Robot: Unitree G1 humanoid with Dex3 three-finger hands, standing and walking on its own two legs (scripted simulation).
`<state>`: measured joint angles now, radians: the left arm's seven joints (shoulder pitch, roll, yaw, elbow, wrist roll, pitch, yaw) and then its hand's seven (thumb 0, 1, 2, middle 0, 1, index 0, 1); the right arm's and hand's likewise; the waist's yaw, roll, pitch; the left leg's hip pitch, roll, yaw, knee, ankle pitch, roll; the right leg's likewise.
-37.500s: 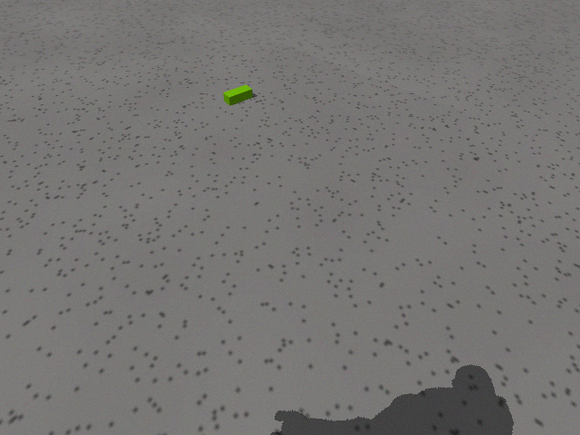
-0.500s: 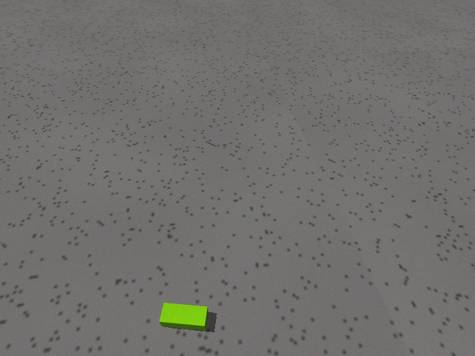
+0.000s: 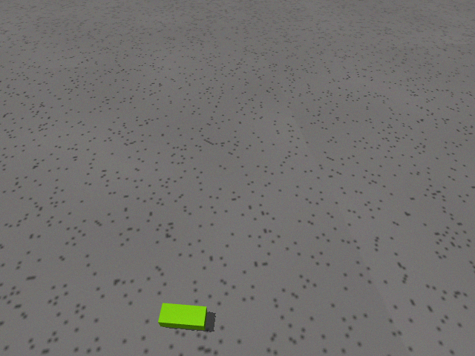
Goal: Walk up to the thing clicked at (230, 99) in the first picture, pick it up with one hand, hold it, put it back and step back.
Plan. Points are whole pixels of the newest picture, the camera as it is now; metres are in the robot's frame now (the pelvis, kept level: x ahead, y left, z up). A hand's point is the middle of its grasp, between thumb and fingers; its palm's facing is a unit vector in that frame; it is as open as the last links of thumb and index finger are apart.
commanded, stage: stand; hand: left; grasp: from above
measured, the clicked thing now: (183, 316) +0.40 +0.20 -0.75
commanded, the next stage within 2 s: step back in 0.76 s
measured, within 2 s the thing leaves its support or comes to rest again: neither
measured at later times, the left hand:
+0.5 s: hand out of the picture +0.07 +0.25 -0.16, palm faces +0.00 -0.94 -0.33, open 7.4 cm
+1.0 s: hand out of the picture +0.07 +0.26 -0.17, palm faces -0.03 -0.91 -0.41, open 7.4 cm
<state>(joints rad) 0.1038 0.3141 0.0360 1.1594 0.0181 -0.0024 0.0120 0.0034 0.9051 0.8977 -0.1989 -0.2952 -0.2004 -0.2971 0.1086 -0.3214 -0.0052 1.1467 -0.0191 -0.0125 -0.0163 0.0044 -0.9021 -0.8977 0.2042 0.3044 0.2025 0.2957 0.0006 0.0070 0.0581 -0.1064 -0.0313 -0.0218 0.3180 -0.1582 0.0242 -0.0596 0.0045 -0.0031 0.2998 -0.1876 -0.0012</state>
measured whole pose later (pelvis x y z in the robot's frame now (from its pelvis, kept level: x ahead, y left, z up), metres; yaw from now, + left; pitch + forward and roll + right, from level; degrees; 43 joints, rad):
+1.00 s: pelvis -0.03 -0.01 -0.02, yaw -1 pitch -1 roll +1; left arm 0.09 0.39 0.05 1.00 0.01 0.03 0.02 0.00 0.91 0.90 -0.20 -0.30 -0.20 -0.30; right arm 0.04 -0.38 -0.04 1.01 0.00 0.04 0.01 0.00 -0.90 -0.90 0.21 0.30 0.20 0.30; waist -0.01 -0.01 0.17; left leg -0.30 -0.03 -0.01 0.55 -0.22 0.02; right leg -0.29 0.01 0.01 0.60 -0.29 -0.03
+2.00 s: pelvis -0.27 +0.02 -0.02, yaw -1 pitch -1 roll +1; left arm 0.16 0.36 0.06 0.78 0.04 0.03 0.02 0.01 0.90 0.90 -0.20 -0.30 -0.20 -0.30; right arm 0.14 -0.40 -0.04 0.87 0.00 0.05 -0.02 0.00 -0.90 -0.90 0.20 0.30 0.20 0.30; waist 0.02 0.01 0.17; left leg -0.33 -0.06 -0.08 0.89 -0.52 -0.01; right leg -0.35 -0.01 0.05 0.62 -0.25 0.00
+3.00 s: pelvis -0.62 -0.02 -0.02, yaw -2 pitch -2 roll +0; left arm 0.17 0.39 0.07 0.87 0.01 0.04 0.00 0.00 0.90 0.90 -0.20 -0.30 -0.20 -0.30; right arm 0.14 -0.37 -0.03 0.87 -0.05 0.04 0.00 0.01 -0.90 -0.90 0.21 0.31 0.21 0.30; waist 0.01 0.00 0.12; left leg -0.35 0.02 0.00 0.62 -0.24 0.02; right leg -0.30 0.04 0.05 0.84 -0.52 -0.01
